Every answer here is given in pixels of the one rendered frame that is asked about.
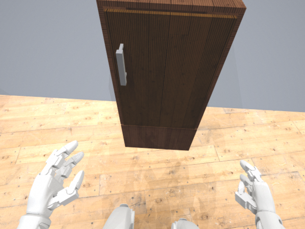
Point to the right robot forearm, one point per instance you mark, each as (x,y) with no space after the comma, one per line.
(268,220)

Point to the handle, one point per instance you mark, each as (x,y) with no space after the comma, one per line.
(121,65)

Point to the left robot forearm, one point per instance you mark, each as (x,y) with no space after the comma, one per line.
(34,221)

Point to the robot left hand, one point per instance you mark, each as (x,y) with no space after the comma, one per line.
(46,183)

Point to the robot right hand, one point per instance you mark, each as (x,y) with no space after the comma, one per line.
(259,197)

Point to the cupboard door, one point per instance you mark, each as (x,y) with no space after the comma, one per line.
(171,60)

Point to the robot left thigh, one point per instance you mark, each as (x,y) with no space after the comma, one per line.
(120,218)

